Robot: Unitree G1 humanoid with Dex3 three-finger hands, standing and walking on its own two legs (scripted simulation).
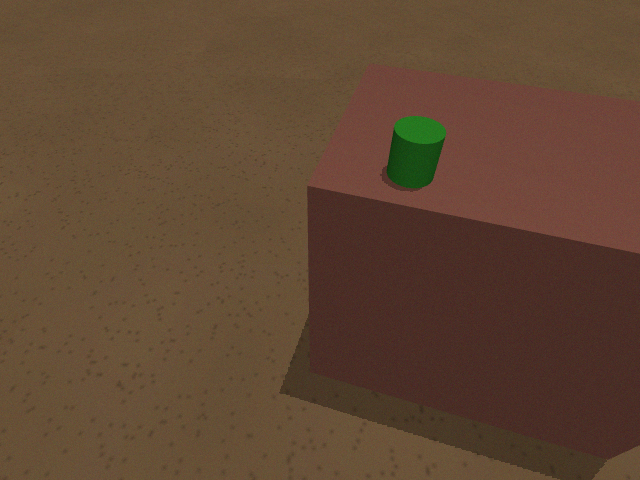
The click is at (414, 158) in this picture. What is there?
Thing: squat round
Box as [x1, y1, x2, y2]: [387, 116, 445, 187]
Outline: 409,116 398,120 394,125 387,165 387,175 391,180 402,186 420,187 428,184 432,180 444,139 445,130 441,124 432,119 421,116
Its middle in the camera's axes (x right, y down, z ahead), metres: +0.17 -0.16 +0.71
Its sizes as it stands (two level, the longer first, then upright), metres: 0.089 0.089 0.095
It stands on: a support 0.80 m high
